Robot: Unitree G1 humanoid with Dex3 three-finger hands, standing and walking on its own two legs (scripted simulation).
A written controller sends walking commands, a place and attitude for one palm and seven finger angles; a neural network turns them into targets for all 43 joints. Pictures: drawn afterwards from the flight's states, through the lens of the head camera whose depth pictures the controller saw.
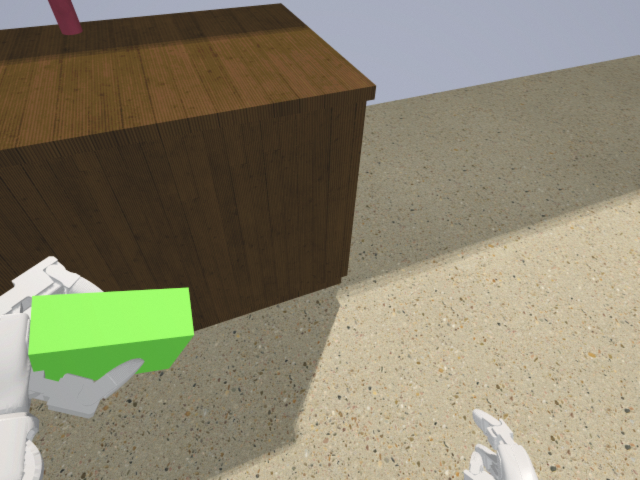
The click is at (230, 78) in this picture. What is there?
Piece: table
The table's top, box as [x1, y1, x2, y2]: [0, 3, 375, 167]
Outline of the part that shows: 375,85 280,3 80,22 83,30 80,33 74,35 62,34 57,24 0,30 0,167 373,99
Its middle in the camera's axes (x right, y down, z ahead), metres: -0.48 -0.46 +1.03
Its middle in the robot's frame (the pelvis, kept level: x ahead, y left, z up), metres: +1.06 +0.54 +0.05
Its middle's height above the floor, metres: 0.83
